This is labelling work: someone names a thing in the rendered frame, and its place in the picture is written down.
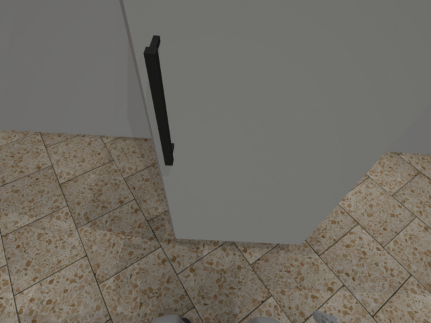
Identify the handle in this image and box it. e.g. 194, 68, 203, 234
143, 35, 174, 166

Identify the fridge door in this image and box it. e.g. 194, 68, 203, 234
123, 0, 431, 245

